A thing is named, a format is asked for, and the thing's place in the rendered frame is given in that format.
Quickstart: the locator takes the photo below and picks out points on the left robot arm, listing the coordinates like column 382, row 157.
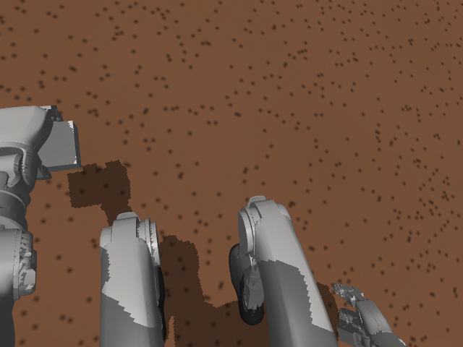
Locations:
column 18, row 259

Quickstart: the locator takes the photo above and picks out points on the right robot arm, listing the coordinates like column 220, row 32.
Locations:
column 386, row 340

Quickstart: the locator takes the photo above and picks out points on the small box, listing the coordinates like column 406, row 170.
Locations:
column 61, row 151

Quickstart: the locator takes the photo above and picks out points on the right robot hand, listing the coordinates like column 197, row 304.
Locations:
column 357, row 328

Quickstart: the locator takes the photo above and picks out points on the right robot foot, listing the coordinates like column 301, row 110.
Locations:
column 249, row 316

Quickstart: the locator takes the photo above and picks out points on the left robot hand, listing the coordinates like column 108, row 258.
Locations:
column 31, row 126

